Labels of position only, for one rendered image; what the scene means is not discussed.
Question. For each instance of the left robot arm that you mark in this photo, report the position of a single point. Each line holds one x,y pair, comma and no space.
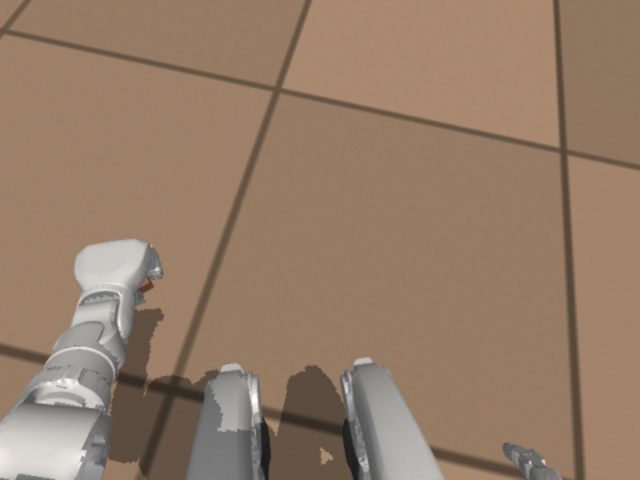
59,427

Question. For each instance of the right robot foot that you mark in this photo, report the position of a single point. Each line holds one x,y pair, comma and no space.
351,458

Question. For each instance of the left robot hand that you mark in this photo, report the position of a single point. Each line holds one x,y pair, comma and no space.
124,263

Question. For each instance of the right robot hand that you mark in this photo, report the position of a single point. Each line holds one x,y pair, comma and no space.
530,463

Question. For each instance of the small box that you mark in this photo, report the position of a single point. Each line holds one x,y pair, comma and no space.
146,285

